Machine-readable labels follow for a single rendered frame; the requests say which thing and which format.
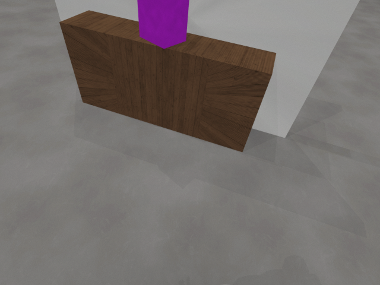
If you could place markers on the carton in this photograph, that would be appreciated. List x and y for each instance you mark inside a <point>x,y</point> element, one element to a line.
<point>163,22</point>

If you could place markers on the pedestal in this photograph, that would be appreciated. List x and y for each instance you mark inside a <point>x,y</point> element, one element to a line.
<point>205,88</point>

